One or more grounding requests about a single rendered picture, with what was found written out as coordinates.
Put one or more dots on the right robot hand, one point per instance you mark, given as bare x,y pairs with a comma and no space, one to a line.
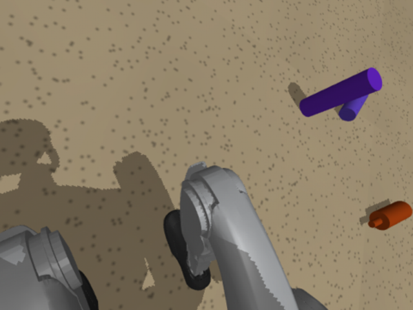
306,301

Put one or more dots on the right robot foot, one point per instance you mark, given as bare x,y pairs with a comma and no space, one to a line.
177,245

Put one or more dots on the left robot foot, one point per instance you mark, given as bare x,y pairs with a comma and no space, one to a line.
89,293

